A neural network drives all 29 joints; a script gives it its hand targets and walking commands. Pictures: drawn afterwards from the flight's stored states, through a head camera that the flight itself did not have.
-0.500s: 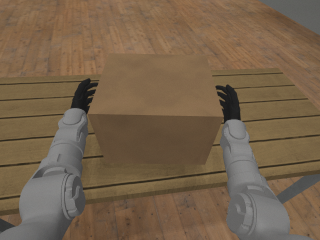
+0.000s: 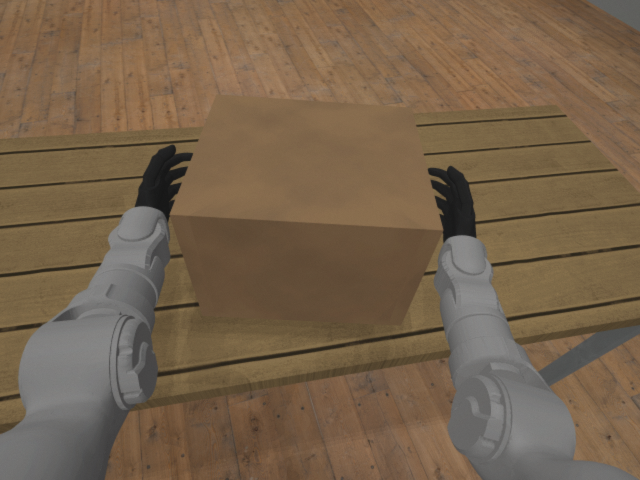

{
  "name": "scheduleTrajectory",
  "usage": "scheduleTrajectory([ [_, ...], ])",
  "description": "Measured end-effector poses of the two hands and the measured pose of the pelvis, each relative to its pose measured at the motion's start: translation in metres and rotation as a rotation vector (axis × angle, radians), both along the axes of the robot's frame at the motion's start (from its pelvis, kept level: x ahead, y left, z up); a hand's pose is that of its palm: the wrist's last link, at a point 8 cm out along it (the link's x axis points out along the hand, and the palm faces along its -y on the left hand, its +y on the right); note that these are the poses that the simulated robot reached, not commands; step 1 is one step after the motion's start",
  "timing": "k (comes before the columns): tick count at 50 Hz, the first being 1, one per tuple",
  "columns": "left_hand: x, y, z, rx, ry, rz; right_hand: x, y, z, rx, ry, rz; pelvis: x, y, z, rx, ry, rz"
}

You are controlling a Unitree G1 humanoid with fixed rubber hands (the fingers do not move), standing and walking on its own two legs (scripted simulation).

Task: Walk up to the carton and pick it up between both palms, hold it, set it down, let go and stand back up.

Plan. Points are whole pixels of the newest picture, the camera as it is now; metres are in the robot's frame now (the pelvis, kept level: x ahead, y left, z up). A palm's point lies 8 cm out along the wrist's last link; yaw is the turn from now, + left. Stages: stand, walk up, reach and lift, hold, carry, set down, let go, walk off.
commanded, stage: set down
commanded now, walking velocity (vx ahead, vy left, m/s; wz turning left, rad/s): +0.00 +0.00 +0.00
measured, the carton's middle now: (308, 210) +0.50 -0.05 +0.03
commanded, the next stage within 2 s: none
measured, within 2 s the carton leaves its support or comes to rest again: rests again in 1.44 s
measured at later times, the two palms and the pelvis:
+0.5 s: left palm (163, 217) +0.48 +0.16 +0.06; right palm (447, 241) +0.39 -0.22 +0.06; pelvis -0.01 +0.00 -0.01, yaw +0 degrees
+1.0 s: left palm (165, 216) +0.48 +0.15 +0.06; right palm (448, 239) +0.40 -0.23 +0.06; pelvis -0.01 +0.00 -0.01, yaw +0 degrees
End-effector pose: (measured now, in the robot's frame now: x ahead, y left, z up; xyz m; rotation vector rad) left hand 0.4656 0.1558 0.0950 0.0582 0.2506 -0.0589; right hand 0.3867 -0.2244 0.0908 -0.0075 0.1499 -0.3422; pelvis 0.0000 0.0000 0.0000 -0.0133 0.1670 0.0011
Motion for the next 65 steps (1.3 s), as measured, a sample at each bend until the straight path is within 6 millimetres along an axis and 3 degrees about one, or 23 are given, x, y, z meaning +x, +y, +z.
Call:
scheduleTrajectory([
  [20, 0.010, 0.000, -0.029, 0.010, 0.032, -0.013, 0.004, 0.001, -0.031, 0.001, 0.051, -0.012, -0.003, 0.003, -0.006, -0.008, 0.115, 0.005],
  [41, 0.015, 0.000, -0.035, -0.008, 0.026, -0.030, 0.008, -0.001, -0.032, 0.001, 0.042, -0.014, -0.014, 0.005, -0.010, -0.009, 0.160, 0.001],
  [65, 0.021, -0.004, -0.041, -0.036, 0.010, -0.047, 0.012, -0.006, -0.037, -0.011, 0.026, -0.020, -0.010, 0.000, -0.008, -0.003, 0.160, 0.012],
])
